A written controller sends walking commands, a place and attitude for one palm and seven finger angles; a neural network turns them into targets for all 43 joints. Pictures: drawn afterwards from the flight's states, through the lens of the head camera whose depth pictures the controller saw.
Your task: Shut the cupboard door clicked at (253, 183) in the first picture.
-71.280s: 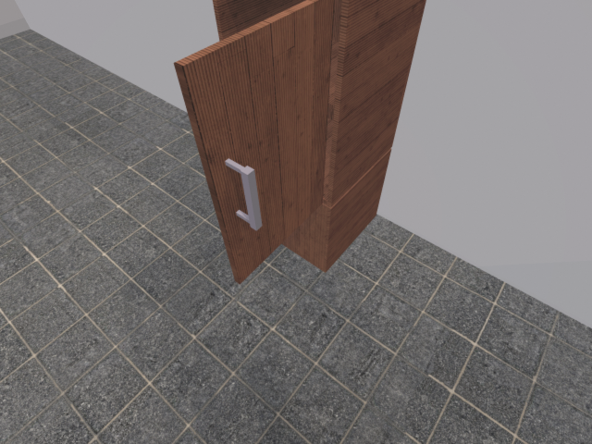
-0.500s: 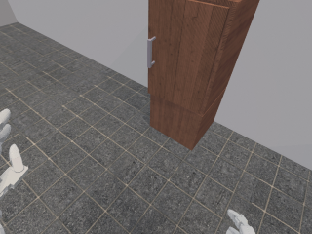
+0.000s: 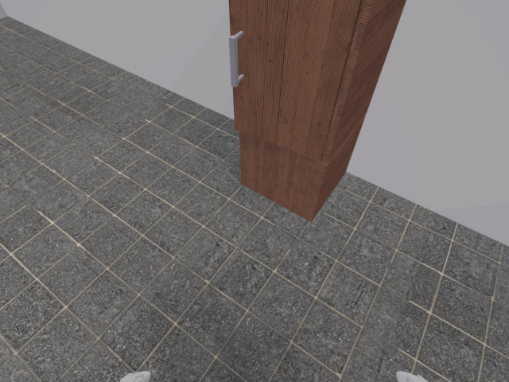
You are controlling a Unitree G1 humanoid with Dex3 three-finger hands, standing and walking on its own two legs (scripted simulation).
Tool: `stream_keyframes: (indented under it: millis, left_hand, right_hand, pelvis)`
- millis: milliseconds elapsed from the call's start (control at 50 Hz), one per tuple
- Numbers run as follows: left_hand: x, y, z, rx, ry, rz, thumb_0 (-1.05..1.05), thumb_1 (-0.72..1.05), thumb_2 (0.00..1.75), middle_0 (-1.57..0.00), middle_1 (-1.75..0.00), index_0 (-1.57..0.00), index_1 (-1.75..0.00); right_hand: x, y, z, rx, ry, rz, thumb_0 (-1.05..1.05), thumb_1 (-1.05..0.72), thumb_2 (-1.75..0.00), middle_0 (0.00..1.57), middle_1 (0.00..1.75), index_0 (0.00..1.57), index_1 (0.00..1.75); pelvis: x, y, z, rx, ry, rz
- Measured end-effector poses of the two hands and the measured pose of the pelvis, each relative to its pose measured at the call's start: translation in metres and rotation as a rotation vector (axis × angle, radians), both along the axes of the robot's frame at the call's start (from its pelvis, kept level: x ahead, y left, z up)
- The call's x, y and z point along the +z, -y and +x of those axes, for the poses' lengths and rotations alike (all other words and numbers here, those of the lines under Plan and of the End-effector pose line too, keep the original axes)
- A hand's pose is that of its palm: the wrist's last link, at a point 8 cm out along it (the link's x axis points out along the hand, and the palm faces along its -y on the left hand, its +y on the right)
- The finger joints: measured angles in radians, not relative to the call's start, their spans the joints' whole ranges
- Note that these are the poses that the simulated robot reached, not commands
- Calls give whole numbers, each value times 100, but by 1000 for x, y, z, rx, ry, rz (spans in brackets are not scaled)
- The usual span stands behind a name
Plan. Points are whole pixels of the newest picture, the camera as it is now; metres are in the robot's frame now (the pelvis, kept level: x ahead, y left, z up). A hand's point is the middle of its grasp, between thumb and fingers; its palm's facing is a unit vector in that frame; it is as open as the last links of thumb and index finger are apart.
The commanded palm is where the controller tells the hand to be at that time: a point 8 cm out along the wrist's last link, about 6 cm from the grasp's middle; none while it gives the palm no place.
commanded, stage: let the arm hang, fingers relaxed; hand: left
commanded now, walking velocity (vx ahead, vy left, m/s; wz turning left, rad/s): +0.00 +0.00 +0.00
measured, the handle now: (237, 59) +1.02 +0.08 -0.02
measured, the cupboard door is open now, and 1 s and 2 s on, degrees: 7 7 7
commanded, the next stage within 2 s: look to check the result in 0.82 s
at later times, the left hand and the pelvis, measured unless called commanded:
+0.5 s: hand out of the picture +0.01 +0.22 -0.15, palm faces +0.01 -0.96 -0.29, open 7.4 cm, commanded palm none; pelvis +0.01 +0.00 +0.01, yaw -1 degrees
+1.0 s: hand out of the picture +0.06 +0.20 -0.15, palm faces +0.00 -0.97 -0.25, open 7.4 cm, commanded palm none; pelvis +0.03 -0.01 +0.02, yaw +0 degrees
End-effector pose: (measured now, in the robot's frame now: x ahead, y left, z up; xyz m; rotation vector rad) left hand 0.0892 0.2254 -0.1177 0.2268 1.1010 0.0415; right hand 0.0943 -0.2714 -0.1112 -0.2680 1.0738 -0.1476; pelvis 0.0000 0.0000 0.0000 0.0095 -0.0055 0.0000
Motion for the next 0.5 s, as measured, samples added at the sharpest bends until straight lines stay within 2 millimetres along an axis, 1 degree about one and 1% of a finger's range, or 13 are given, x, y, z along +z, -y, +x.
stream_keyframes:
  millis: [20, 60, 120, 180, 240, 300, 360, 420, 500]
  left_hand:
    - [-8, 6, -14, 30, -42, -21, 1, 92, 89, -20, -30, -20, -30]
    - [-17, 3, -34, 88, -90, -19, 0, 96, 89, -21, -30, -21, -30]
    - [-22, -3, -61, 117, -170, -12, 0, 97, 89, -21, -30, -21, -30]
    - [-20, -11, -84, 138, -236, 9, 0, 96, 89, -21, -30, -21, -30]
    - [-13, -20, -99, 155, -282, 39, 0, 94, 89, -20, -30, -21, -30]
    - [-6, -28, -107, 165, -305, 71, 1, 93, 90, -20, -30, -20, -30]
    - [-1, -35, -106, 169, -307, 95, 1, 92, 90, -20, -30, -20, -30]
    - [2, -38, -100, 168, -294, 107, 1, 91, 90, -20, -30, -20, -30]
    - [1, -36, -84, 156, -262, 102, 1, 91, 90, -20, -30, -20, -30]
  right_hand:
    - [0, 1, -11, -7, -42, -8, 1, -90, -90, 20, 30, 21, 30]
    - [0, 2, -33, -17, -123, -17, 1, -91, -90, 20, 30, 20, 30]
    - [-2, 0, -59, -40, -213, -15, 1, -91, -90, 20, 30, 20, 30]
    - [-6, -5, -76, -64, -261, 3, 1, -90, -90, 20, 30, 20, 30]
    - [-12, -11, -86, -82, -281, 30, 1, -90, -90, 20, 30, 20, 30]
    - [-17, -18, -90, -92, -285, 57, 1, -90, -90, 20, 30, 20, 30]
    - [-22, -24, -90, -99, -282, 80, 0, -90, -90, 20, 30, 20, 30]
    - [-24, -28, -89, -104, -276, 94, 0, -90, -90, 20, 30, 21, 30]
    - [-23, -29, -85, -111, -265, 97, 0, -90, -90, 20, 30, 21, 30]
  pelvis:
    - [1, 2, 0, 3, 3, -2]
    - [2, 6, -1, 11, 7, -8]
    - [5, 9, -1, 16, 11, -17]
    - [8, 9, 0, 16, 16, -22]
    - [10, 8, 0, 12, 20, -23]
    - [11, 6, 1, 6, 23, -20]
    - [12, 5, 1, 0, 25, -17]
    - [12, 4, 3, -5, 27, -14]
    - [13, 4, 5, -10, 29, -11]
